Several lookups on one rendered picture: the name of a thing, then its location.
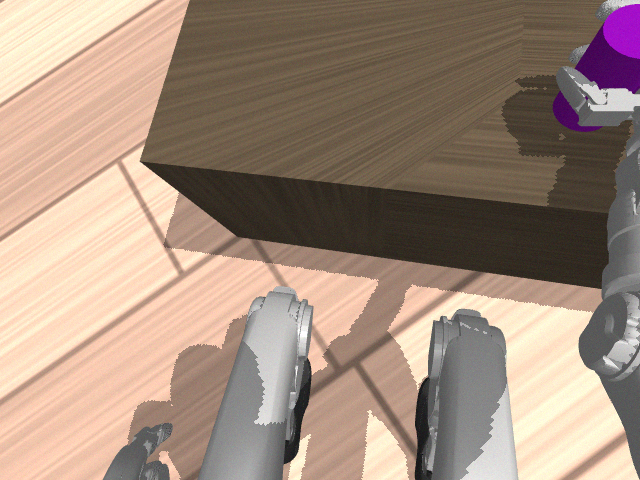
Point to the right robot hand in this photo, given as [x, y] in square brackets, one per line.
[606, 106]

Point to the can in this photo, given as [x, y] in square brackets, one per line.
[612, 60]

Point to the right robot arm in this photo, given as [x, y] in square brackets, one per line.
[610, 343]

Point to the right robot foot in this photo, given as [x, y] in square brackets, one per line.
[422, 429]

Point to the left robot foot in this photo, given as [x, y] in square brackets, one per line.
[292, 445]

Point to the left robot hand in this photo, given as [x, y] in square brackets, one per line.
[130, 461]

